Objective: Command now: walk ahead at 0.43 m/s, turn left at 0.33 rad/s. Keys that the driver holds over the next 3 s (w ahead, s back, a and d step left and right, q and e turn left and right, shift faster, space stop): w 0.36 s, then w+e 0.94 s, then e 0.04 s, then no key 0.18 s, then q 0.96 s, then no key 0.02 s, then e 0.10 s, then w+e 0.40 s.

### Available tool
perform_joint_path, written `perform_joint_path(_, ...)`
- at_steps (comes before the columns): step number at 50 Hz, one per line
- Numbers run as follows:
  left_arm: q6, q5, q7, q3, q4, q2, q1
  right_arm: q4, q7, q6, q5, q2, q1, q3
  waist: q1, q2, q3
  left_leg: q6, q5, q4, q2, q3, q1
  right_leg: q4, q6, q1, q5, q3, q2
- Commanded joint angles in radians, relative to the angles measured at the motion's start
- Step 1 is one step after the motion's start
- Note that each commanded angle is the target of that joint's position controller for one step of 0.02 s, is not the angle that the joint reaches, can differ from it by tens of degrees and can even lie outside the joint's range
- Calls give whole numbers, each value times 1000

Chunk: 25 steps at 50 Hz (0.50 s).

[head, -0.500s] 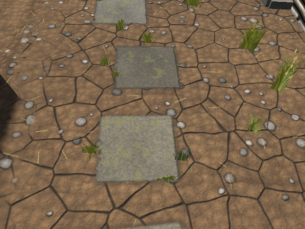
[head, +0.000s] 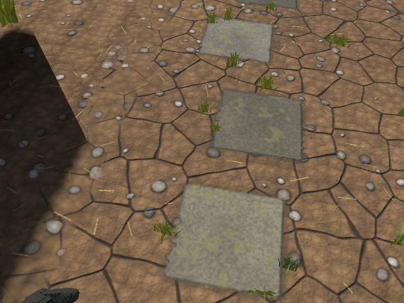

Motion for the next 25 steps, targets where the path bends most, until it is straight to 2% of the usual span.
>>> perform_joint_path(1, -30, 13, 12, 47, -25, 153, 146, -62, 1, -11, -13, -78, -38, -11, 134, 143, -81, 95, 257, 149, 141, -125, -156, -38, -89, 334, -26, 64, -89)
perform_joint_path(2, -28, 30, 17, 69, -4, 255, 290, -96, -1, -22, -14, -21, -9, 9, 155, -97, -200, 21, 90, 492, 16, 11, -417, -71, -206, 627, -112, 378, -294)
perform_joint_path(3, -21, 17, 4, 75, 36, 257, 353, -112, -9, -37, 11, -52, 23, 4, 146, -285, -201, -11, -212, 723, -35, 33, -655, -194, -309, 697, -363, 718, -411)
perform_joint_path(4, -19, 1, 2, 49, 31, 170, 312, -94, -8, -43, 27, -131, -23, -15, 151, -155, -68, -4, -159, 817, 20, -6, -748, -214, -293, 613, -462, 658, -396)
perform_joint_path(5, -12, 4, 6, 35, 21, 125, 272, -94, -2, -45, 22, -134, -81, -15, 143, -107, 5, 4, -75, 826, 59, 21, -759, -214, -258, 534, -401, 519, -348)
perform_joint_path(6, -6, 12, 9, 23, 16, 97, 238, -97, 3, -49, 7, -117, -118, -12, 128, -69, 40, 4, -7, 793, 88, 51, -747, -235, -244, 463, -306, 428, -304)
perform_joint_path(7, -2, 18, 13, 13, 15, 76, 214, -103, 10, -52, -5, -109, -144, -14, 111, -66, 58, 2, 45, 746, 120, 68, -722, -252, -235, 409, -204, 362, -276)
perform_joint_path(8, -1, 23, 16, 8, 14, 71, 206, -104, 17, -53, -7, -93, -146, -10, 97, -81, 57, -3, 78, 717, 137, 86, -683, -270, -229, 368, -126, 311, -252)
perform_joint_path(10, -4, 11, 21, 9, 25, 83, 220, -112, 25, -52, -12, -56, -159, 1, 91, -90, 54, -23, 111, 662, 148, 127, -674, -293, -242, 336, 30, 238, -237)
perform_joint_path(13, 1, 1, 30, 13, 40, 116, 242, -150, 30, -60, -20, -20, -251, 20, 108, -58, 66, -47, 224, 473, 147, 173, -660, -307, -236, 312, 210, 131, -209)
perform_joint_path(15, 7, -4, 32, 10, 51, 125, 268, -171, 40, -69, -15, 2, -327, 30, 134, -59, 73, -44, 341, 316, 124, 206, -587, -311, -214, 283, 233, 71, -179)
perform_joint_path(17, 13, -9, 34, 9, 69, 139, 320, -186, 51, -74, -6, 1, -391, 31, 159, -57, 79, -39, 419, 218, 96, 227, -528, -318, -208, 291, 221, 64, -192)
perform_joint_path(20, 30, -17, 38, 9, 94, 148, 364, -211, 63, -79, -1, -26, -436, 18, 144, -57, 93, -7, 395, 135, 79, 199, -509, -272, -189, 384, 289, 94, -243)
perform_joint_path(22, 42, -13, 43, 16, 94, 172, 361, -203, 63, -81, -5, -66, -377, -1, 90, -73, 47, 21, 329, 110, 49, 206, -400, -174, -168, 431, 489, 103, -253)
perform_joint_path(23, 47, -10, 44, 17, 90, 180, 345, -176, 56, -80, -6, -97, -270, -19, 21, -72, -22, 46, 332, 87, 27, 226, -237, -47, -149, 407, 618, 81, -228)
perform_joint_path(24, 48, 0, 45, 8, 76, 164, 335, -139, 45, -75, -11, -140, -117, -41, -58, -63, -126, 76, 356, 103, 64, 203, 14, 145, -119, 295, 574, 58, -179)
perform_joint_path(25, 45, 36, 44, -20, 40, 82, 347, -116, 28, -64, -29, -224, 63, -61, -104, 91, -304, 130, 371, 156, 297, -34, 326, 483, -84, 77, 173, 20, -92)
